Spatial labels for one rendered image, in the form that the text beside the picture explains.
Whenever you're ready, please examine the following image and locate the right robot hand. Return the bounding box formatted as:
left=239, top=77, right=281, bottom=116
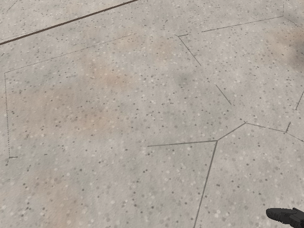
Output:
left=266, top=208, right=304, bottom=228

